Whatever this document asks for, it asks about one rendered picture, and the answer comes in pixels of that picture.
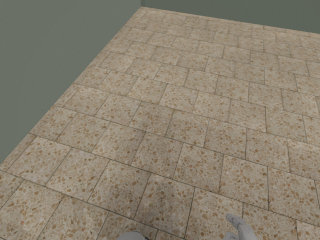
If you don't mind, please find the right robot hand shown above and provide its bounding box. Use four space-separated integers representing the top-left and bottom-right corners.
223 213 258 240

